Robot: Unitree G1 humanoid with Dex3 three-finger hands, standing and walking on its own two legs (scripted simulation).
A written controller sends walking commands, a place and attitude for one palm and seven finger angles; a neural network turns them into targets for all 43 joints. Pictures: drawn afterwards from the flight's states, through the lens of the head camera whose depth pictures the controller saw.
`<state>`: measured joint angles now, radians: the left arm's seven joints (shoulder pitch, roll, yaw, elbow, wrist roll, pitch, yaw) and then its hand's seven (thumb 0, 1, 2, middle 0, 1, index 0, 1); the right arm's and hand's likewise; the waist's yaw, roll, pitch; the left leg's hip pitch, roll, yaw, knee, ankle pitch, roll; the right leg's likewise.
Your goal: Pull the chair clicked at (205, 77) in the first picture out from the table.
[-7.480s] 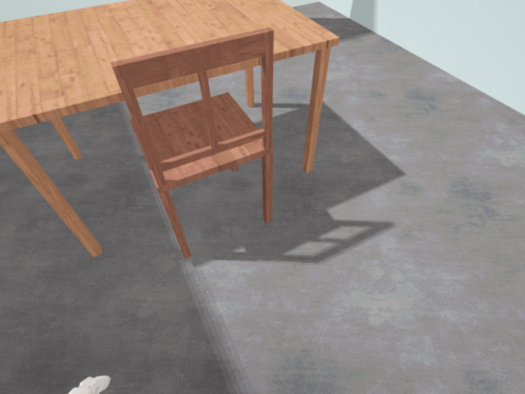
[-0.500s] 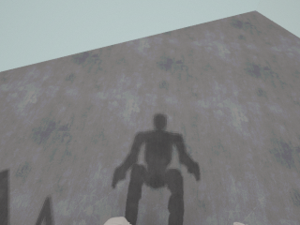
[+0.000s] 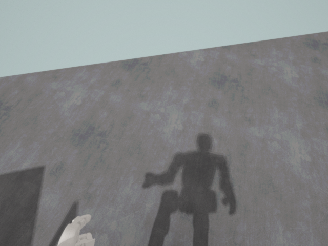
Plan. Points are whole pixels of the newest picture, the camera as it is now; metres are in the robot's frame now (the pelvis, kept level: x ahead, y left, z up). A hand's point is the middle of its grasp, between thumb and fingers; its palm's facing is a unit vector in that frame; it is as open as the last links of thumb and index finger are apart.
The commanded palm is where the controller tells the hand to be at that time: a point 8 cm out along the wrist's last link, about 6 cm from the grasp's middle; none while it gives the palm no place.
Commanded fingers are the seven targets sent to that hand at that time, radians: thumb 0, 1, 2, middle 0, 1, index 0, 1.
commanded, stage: turn to face it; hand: left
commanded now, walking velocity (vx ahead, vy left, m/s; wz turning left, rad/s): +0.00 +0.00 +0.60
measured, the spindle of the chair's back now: out of the picture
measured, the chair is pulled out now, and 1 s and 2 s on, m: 0.00 0.00 0.00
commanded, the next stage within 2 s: none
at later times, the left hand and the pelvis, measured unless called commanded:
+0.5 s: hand out of the picture -0.05 +0.22 -0.18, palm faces +0.37 -0.89 -0.27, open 7.4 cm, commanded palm none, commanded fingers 0.00 0.90 0.90 -0.20 -0.30 -0.20 -0.30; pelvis +0.00 +0.01 -0.01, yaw +20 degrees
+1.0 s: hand out of the picture +0.01 +0.24 -0.14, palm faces +0.57 -0.77 -0.29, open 7.4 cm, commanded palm none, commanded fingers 0.00 0.90 0.90 -0.20 -0.30 -0.20 -0.30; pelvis +0.01 -0.01 +0.00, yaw +36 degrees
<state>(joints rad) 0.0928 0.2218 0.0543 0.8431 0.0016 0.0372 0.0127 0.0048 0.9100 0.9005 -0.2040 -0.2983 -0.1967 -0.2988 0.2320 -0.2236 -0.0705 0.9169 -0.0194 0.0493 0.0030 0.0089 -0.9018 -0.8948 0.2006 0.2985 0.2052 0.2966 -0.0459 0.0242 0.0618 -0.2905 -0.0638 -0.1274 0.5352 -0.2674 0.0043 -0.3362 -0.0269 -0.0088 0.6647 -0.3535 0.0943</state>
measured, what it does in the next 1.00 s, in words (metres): steps on the spot, turning left: right foot, then left foot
